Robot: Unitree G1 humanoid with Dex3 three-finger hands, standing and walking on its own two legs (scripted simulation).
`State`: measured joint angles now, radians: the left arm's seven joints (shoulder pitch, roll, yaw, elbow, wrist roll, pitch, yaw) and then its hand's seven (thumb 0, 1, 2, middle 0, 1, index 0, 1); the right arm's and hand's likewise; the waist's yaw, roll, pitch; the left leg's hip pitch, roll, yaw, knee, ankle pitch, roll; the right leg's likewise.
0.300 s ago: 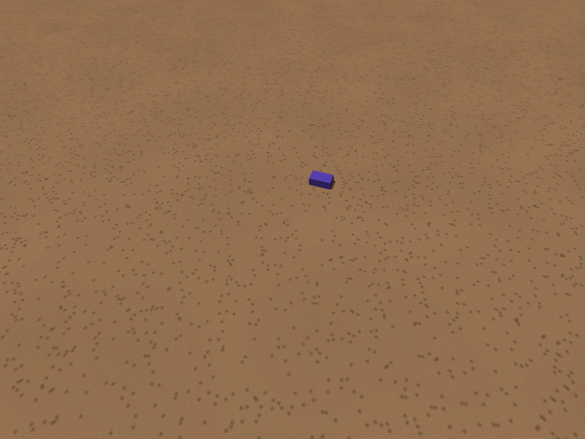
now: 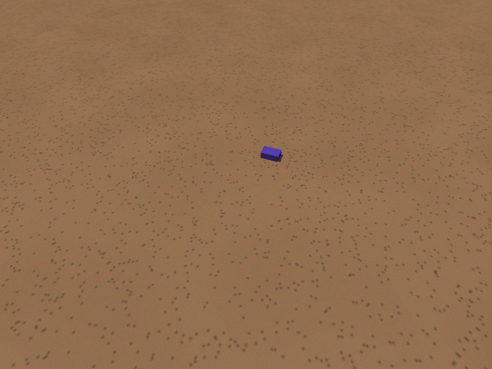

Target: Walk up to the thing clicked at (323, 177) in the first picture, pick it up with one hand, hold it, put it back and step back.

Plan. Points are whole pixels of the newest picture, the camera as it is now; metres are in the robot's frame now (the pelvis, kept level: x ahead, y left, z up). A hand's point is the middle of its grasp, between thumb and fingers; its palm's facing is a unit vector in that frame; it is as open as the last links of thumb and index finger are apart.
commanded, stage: stand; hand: left
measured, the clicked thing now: (271, 153) +1.41 -0.11 -0.76
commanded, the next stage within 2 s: walk up in 0.82 s
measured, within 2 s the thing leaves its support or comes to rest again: neither
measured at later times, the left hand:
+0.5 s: hand out of the picture +0.08 +0.25 -0.16, palm faces -0.02 -0.94 -0.34, open 7.4 cm
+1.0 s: hand out of the picture +0.10 +0.26 -0.15, palm faces -0.12 -0.92 -0.36, open 7.4 cm
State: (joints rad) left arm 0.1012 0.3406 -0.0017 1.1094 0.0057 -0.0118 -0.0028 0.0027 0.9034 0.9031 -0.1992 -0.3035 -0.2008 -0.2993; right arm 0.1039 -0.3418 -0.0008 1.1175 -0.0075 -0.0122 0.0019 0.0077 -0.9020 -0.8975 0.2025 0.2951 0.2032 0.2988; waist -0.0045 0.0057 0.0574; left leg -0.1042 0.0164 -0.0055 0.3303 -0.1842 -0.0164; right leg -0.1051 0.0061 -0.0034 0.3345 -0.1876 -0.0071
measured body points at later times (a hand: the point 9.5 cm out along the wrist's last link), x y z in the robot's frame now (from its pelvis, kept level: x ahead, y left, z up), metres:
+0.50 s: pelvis +0.00 +0.00 +0.00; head +0.01 +0.00 +0.45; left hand +0.08 +0.30 -0.13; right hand +0.07 -0.30 -0.14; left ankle +0.00 +0.13 -0.75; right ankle +0.00 -0.11 -0.75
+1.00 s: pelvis +0.02 -0.02 -0.01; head +0.03 -0.02 +0.44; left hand +0.11 +0.30 -0.12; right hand +0.06 -0.34 -0.13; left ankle +0.00 +0.13 -0.75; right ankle +0.03 -0.14 -0.71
